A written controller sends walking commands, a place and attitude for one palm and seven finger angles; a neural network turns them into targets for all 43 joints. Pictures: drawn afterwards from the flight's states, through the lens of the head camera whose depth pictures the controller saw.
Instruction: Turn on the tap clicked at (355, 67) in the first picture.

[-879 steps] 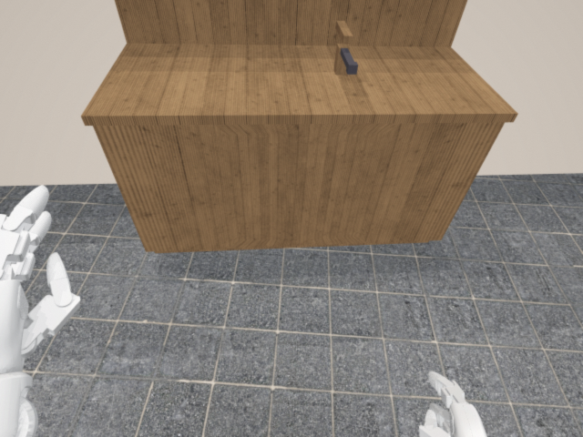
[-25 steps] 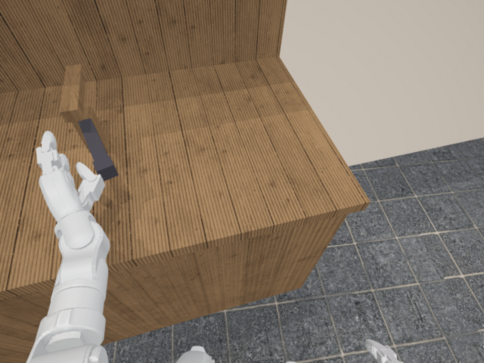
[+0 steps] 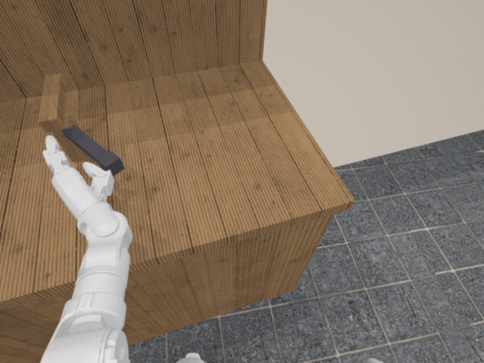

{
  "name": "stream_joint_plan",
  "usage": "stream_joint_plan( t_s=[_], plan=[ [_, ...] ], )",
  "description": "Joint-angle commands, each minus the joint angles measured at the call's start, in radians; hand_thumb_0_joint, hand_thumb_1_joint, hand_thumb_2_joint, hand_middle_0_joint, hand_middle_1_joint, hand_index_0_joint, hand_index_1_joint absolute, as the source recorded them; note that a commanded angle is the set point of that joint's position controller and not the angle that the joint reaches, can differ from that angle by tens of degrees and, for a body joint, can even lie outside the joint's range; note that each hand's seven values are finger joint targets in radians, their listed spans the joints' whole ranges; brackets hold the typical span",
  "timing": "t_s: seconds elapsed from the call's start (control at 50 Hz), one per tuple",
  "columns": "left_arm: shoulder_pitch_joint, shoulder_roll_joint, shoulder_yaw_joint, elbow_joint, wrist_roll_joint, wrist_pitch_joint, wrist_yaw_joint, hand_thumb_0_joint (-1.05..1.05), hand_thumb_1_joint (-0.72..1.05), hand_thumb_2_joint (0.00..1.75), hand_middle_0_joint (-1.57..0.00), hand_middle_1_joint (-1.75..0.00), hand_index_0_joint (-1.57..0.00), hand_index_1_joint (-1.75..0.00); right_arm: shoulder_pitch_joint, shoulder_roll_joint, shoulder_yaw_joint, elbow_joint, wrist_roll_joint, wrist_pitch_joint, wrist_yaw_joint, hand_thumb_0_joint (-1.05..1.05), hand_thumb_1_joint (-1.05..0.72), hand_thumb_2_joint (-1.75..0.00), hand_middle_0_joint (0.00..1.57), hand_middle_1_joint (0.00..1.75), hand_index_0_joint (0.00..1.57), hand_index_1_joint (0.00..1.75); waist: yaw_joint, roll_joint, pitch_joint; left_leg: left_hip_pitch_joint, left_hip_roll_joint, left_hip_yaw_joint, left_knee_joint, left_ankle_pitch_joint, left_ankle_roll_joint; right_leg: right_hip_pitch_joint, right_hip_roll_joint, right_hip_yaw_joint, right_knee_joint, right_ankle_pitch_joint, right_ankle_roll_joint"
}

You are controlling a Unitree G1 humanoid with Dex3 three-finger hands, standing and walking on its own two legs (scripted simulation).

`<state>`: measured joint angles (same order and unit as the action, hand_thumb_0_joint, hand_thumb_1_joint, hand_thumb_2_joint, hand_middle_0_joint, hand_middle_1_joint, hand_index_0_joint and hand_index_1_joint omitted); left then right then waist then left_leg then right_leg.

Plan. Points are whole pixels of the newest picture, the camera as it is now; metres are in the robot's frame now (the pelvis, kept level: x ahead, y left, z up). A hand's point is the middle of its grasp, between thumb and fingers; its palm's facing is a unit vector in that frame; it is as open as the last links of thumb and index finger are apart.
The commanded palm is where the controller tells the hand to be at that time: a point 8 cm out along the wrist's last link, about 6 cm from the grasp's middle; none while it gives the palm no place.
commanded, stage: push the lever round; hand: left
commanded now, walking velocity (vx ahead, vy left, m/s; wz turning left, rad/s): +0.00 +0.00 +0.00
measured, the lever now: (111, 164) +0.43 +0.23 +0.08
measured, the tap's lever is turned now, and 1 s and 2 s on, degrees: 33 59 77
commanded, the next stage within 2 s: lift the hand up off the lever in 1.46 s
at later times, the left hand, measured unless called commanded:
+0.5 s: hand (131, 160) +0.45 +0.20 +0.07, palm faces +0.75 -0.66 -0.07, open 7.6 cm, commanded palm +0.39 +0.21 +0.07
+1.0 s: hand (140, 150) +0.47 +0.19 +0.07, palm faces +0.81 -0.58 -0.09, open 7.6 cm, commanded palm +0.42 +0.19 +0.07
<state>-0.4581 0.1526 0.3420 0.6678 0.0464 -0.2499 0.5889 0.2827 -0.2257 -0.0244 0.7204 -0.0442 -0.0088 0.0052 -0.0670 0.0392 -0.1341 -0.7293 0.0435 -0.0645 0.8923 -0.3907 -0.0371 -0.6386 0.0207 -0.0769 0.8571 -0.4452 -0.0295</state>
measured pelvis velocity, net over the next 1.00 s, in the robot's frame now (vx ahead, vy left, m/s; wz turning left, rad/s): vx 0.01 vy -0.01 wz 0.01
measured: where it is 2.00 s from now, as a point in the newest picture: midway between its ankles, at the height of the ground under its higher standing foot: outside the picture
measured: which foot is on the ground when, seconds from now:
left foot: down 0.00-1.00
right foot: down 0.00-1.00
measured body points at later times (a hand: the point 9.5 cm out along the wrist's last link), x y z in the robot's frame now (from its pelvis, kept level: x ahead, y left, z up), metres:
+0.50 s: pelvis +0.00 +0.00 +0.00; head +0.07 +0.00 +0.44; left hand +0.40 +0.23 +0.08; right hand +0.08 -0.25 -0.13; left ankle +0.02 +0.14 -0.69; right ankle -0.02 -0.10 -0.69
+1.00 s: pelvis +0.01 -0.01 -0.01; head +0.08 +0.00 +0.44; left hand +0.43 +0.22 +0.08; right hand +0.05 -0.26 -0.14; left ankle +0.02 +0.14 -0.69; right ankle -0.02 -0.10 -0.69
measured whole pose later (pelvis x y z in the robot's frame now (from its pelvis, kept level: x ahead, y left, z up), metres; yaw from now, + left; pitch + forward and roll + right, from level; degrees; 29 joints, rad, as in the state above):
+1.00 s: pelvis +0.01 -0.01 -0.01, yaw +1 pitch +17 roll -2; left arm -0.76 0.08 0.42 0.92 0.17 -0.20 0.91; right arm 0.30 -0.20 -0.06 0.78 -0.12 0.02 0.08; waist -0.11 0.04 -0.17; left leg -0.82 0.04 -0.08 0.92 -0.40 -0.05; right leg -0.72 0.02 -0.09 0.88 -0.46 -0.04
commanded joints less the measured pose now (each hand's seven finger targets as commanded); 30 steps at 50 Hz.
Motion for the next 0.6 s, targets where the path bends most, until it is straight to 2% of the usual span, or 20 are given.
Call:
stream_joint_plan(
  t_s=[0.0, 0.04, 0.08, 0.1, 0.12, 0.14, 0.18, 0.2, 0.26, 0.28, 0.3, 0.32, 0.36, 0.4, 0.42, 0.44, 0.48, 0.5, 0.52, 0.58],
  plan=[
    [-0.423, 0.162, -0.022, -0.193, 0.036, -0.062, 0.03, 0.0, 0.9, 0.9, -0.15, -0.15, -0.15, -0.15, -0.007, -0.139, -0.049, -0.088, -0.005, -0.034, -0.008, 0.0, -0.9, -0.9, 0.2, 0.3, 0.2, 0.3, -0.025, -0.001, -0.267, 0.201, -0.046, 0.023, -0.081, 0.213, 0.053, 0.095, 0.005, 0.033, -0.136, 0.317, 0.006],
    [-0.447, 0.129, -0.051, -0.196, 0.039, -0.064, 0.042, 0.0, 0.9, 0.9, -0.15, -0.15, -0.15, -0.15, -0.008, -0.135, -0.049, -0.091, -0.008, -0.036, -0.005, 0.0, -0.9, -0.9, 0.2, 0.3, 0.2, 0.3, -0.027, 0.02, -0.284, 0.212, -0.05, 0.026, -0.079, 0.215, 0.053, 0.091, 0.005, 0.033, -0.134, 0.314, 0.005],
    [-0.477, 0.126, -0.053, -0.173, 0.044, -0.062, 0.054, 0.0, 0.9, 0.9, -0.15, -0.15, -0.15, -0.15, -0.007, -0.134, -0.049, -0.085, -0.011, -0.036, -0.005, 0.0, -0.9, -0.9, 0.2, 0.3, 0.2, 0.3, -0.035, 0.0, -0.288, 0.203, -0.051, 0.029, -0.076, 0.202, 0.055, 0.086, 0.002, 0.035, -0.14, 0.306, 0.008],
    [-0.482, 0.155, -0.019, -0.155, 0.052, -0.06, 0.065, 0.0, 0.9, 0.9, -0.15, -0.15, -0.15, -0.15, -0.003, -0.137, -0.052, -0.07, -0.013, -0.034, -0.008, 0.0, -0.9, -0.9, 0.2, 0.3, 0.2, 0.3, -0.033, 0.008, -0.291, 0.206, -0.048, 0.02, -0.078, 0.204, 0.051, 0.079, 0.004, 0.031, -0.134, 0.298, 0.005],
    [-0.503, 0.118, -0.051, -0.165, 0.052, -0.062, 0.069, 0.0, 0.9, 0.9, -0.15, -0.15, -0.15, -0.15, -0.003, -0.132, -0.051, -0.078, -0.016, -0.033, -0.004, 0.0, -0.9, -0.9, 0.2, 0.3, 0.2, 0.3, -0.036, 0.01, -0.304, 0.212, -0.051, 0.024, -0.076, 0.216, 0.052, 0.081, 0.003, 0.03, -0.129, 0.312, 0.007],
    [-0.496, 0.133, -0.034, -0.151, 0.057, -0.062, 0.078, 0.0, 0.9, 0.9, -0.15, -0.15, -0.15, -0.15, 0.002, -0.132, -0.054, -0.073, -0.016, -0.033, -0.003, 0.0, -0.9, -0.9, 0.2, 0.3, 0.2, 0.3, -0.032, 0.01, -0.323, 0.217, -0.05, 0.024, -0.072, 0.228, 0.05, 0.086, 0.003, 0.03, -0.126, 0.32, 0.005],
    [-0.516, 0.105, -0.049, -0.147, 0.061, -0.061, 0.093, 0.0, 0.9, 0.9, -0.15, -0.15, -0.15, -0.15, 0.001, -0.128, -0.054, -0.075, -0.022, -0.034, 0.003, 0.0, -0.9, -0.9, 0.2, 0.3, 0.2, 0.3, -0.034, 0.021, -0.34, 0.227, -0.051, 0.027, -0.065, 0.247, 0.049, 0.081, 0.003, 0.025, -0.12, 0.335, 0.005],
    [-0.496, 0.129, -0.017, -0.12, 0.069, -0.056, 0.104, 0.0, 0.9, 0.9, -0.15, -0.15, -0.15, -0.15, 0.007, -0.132, -0.058, -0.064, -0.023, -0.03, 0.003, 0.0, -0.9, -0.9, 0.2, 0.3, 0.2, 0.3, -0.027, 0.021, -0.334, 0.219, -0.048, 0.019, -0.067, 0.249, 0.045, 0.075, 0.005, 0.023, -0.115, 0.327, 0.003],
    [-0.546, 0.081, -0.051, -0.106, 0.073, -0.054, 0.128, 0.0, 0.9, 0.9, -0.15, -0.15, -0.15, -0.15, 0.008, -0.126, -0.057, -0.068, -0.029, -0.027, 0.013, 0.0, -0.9, -0.9, 0.2, 0.3, 0.2, 0.3, -0.041, 0.01, -0.345, 0.224, -0.048, 0.022, -0.058, 0.262, 0.046, 0.064, 0.004, 0.02, -0.112, 0.336, 0.005],
    [-0.548, 0.085, -0.044, -0.103, 0.076, -0.053, 0.138, 0.0, 0.9, 0.9, -0.15, -0.15, -0.15, -0.15, 0.011, -0.126, -0.059, -0.067, -0.032, -0.027, 0.015, 0.0, -0.9, -0.9, 0.2, 0.3, 0.2, 0.3, -0.042, -0.007, -0.349, 0.222, -0.047, 0.024, -0.057, 0.272, 0.046, 0.071, 0.004, 0.017, -0.111, 0.349, 0.006],
    [-0.52, 0.11, -0.01, -0.086, 0.083, -0.046, 0.147, 0.0, 0.9, 0.9, -0.15, -0.15, -0.15, -0.15, 0.013, -0.13, -0.062, -0.062, -0.035, -0.022, 0.015, 0.0, -0.9, -0.9, 0.2, 0.3, 0.2, 0.3, -0.027, 0.01, -0.35, 0.219, -0.046, 0.019, -0.059, 0.285, 0.042, 0.072, 0.006, 0.016, -0.106, 0.352, 0.003],
    [-0.565, 0.075, -0.045, -0.096, 0.082, -0.047, 0.152, 0.0, 0.9, 0.9, -0.15, -0.15, -0.15, -0.15, 0.01, -0.126, -0.059, -0.068, -0.035, -0.02, 0.019, 0.0, -0.9, -0.9, 0.2, 0.3, 0.2, 0.3, -0.043, 0.005, -0.356, 0.221, -0.048, 0.02, -0.057, 0.282, 0.043, 0.066, 0.003, 0.015, -0.103, 0.349, 0.005],
    [-0.588, 0.072, -0.041, -0.073, 0.089, -0.044, 0.167, 0.0, 0.9, 0.9, -0.15, -0.15, -0.15, -0.15, 0.018, -0.123, -0.061, -0.064, -0.041, -0.019, 0.022, 0.0, -0.9, -0.9, 0.2, 0.3, 0.2, 0.3, -0.047, -0.017, -0.359, 0.211, -0.048, 0.027, -0.049, 0.29, 0.046, 0.071, 0.003, 0.016, -0.103, 0.368, 0.007],
    [-0.556, 0.11, 0.006, -0.056, 0.1, -0.038, 0.182, 0.0, 0.9, 0.9, -0.15, -0.15, -0.15, -0.15, 0.023, -0.128, -0.066, -0.056, -0.044, -0.012, 0.025, 0.0, -0.9, -0.9, 0.2, 0.3, 0.2, 0.3, -0.03, 0.003, -0.364, 0.212, -0.045, 0.019, -0.05, 0.308, 0.041, 0.072, 0.005, 0.014, -0.098, 0.371, 0.003],
    [-0.605, 0.075, -0.025, -0.078, 0.098, -0.042, 0.186, 0.0, 0.9, 0.9, -0.15, -0.15, -0.15, -0.15, 0.023, -0.123, -0.063, -0.062, -0.047, -0.009, 0.028, 0.0, -0.9, -0.9, 0.2, 0.3, 0.2, 0.3, -0.045, 0.01, -0.374, 0.222, -0.047, 0.024, -0.046, 0.322, 0.042, 0.069, 0.002, 0.012, -0.093, 0.384, 0.005],
    [-0.566, 0.073, -0.018, -0.042, 0.1, -0.035, 0.191, 0.0, 0.9, 0.9, -0.15, -0.15, -0.15, -0.15, 0.028, -0.121, -0.066, -0.063, -0.048, -0.007, 0.031, 0.0, -0.9, -0.9, 0.2, 0.3, 0.2, 0.3, -0.035, -0.023, -0.366, 0.205, -0.047, 0.026, -0.045, 0.321, 0.043, 0.083, 0.004, 0.011, -0.097, 0.39, 0.005],
    [-0.614, 0.059, -0.031, -0.045, 0.107, -0.033, 0.203, 0.0, 0.9, 0.9, -0.15, -0.15, -0.15, -0.15, 0.028, -0.121, -0.065, -0.061, -0.053, -0.005, 0.035, 0.0, -0.9, -0.9, 0.2, 0.3, 0.2, 0.3, -0.049, -0.018, -0.369, 0.202, -0.048, 0.029, -0.041, 0.315, 0.044, 0.073, 0.003, 0.012, -0.096, 0.388, 0.007],
    [-0.605, 0.087, 0.004, -0.023, 0.114, -0.028, 0.211, 0.0, 0.9, 0.9, -0.15, -0.15, -0.15, -0.15, 0.029, -0.124, -0.069, -0.051, -0.053, -0.002, 0.034, 0.0, -0.9, -0.9, 0.2, 0.3, 0.2, 0.3, -0.042, -0.004, -0.354, 0.198, -0.045, 0.024, -0.043, 0.306, 0.043, 0.058, 0.003, 0.011, -0.097, 0.371, 0.005],
    [-0.638, 0.062, -0.021, -0.021, 0.113, -0.028, 0.214, 0.0, 0.9, 0.9, -0.15, -0.15, -0.15, -0.15, 0.03, -0.121, -0.066, -0.053, -0.053, 0.0, 0.036, 0.0, -0.9, -0.9, 0.2, 0.3, 0.2, 0.3, -0.056, -0.014, -0.354, 0.194, -0.046, 0.024, -0.044, 0.296, 0.044, 0.055, 0.001, 0.011, -0.098, 0.364, 0.007],
    [-0.678, 0.056, -0.022, 0.0, 0.12, -0.027, 0.233, 0.0, 0.9, 0.9, -0.15, -0.15, -0.15, -0.15, 0.032, -0.12, -0.067, -0.051, -0.059, 0.001, 0.04, 0.0, -0.9, -0.9, 0.2, 0.3, 0.2, 0.3, -0.063, -0.012, -0.356, 0.185, -0.048, 0.028, -0.042, 0.27, 0.046, 0.047, 0.001, 0.011, -0.105, 0.34, 0.008]
  ],
)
